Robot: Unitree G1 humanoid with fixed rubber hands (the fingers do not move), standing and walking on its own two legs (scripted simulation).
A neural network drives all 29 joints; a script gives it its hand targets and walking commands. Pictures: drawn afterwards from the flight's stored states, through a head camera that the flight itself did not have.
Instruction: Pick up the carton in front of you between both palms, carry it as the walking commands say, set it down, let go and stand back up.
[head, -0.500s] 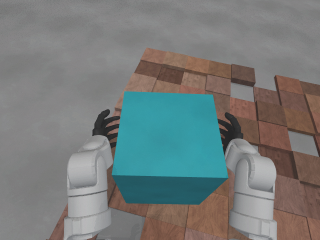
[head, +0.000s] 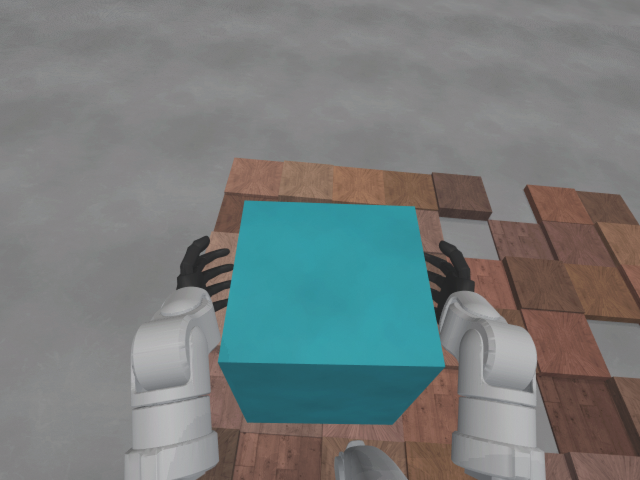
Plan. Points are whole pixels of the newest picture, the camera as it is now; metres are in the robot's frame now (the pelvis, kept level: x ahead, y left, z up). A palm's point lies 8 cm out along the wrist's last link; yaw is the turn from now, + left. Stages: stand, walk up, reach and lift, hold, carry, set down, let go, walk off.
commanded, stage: carry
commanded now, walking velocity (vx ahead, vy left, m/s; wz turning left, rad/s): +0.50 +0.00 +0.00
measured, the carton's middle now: (324, 322) +0.33 -0.05 +0.01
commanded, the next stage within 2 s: none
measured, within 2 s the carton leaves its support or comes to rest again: neither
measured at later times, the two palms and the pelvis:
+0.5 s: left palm (128, 79) +0.74 +0.24 +0.12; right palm (308, 78) +0.74 -0.06 +0.13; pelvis +0.42 +0.07 +0.00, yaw +0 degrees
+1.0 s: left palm out of the picture +1.09 +0.29 +0.13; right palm out of the picture +1.10 -0.01 +0.14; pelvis +0.76 +0.13 +0.01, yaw +0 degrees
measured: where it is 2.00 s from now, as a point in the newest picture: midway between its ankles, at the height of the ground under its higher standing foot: (230, 198)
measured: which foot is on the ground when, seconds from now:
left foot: down 0.00-0.12, up 0.14-0.44, down 0.46-1.00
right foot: up 0.00-0.08, down 0.10-0.46, up 0.48-0.92, down 0.94-1.00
